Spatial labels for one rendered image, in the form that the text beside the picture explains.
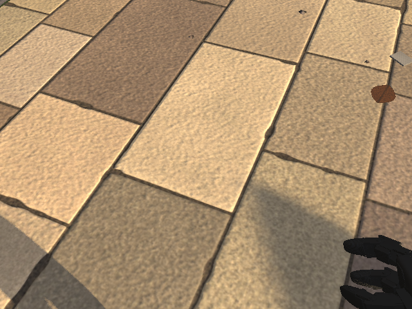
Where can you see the robot right hand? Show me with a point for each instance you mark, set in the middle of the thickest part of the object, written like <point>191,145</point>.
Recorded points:
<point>396,285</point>

